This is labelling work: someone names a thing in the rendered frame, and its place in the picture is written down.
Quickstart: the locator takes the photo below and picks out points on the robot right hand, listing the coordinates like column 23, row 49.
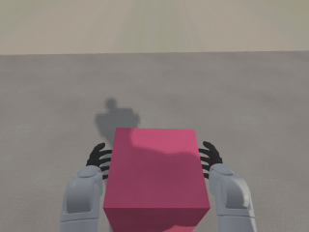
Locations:
column 213, row 155

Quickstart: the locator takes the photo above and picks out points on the carton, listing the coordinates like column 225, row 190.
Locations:
column 155, row 181

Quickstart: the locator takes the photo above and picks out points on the right robot forearm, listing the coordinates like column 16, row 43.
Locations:
column 233, row 201

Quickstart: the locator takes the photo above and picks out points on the left robot forearm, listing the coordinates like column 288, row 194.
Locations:
column 80, row 205

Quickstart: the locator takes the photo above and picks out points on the robot left hand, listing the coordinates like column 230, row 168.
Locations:
column 94, row 158

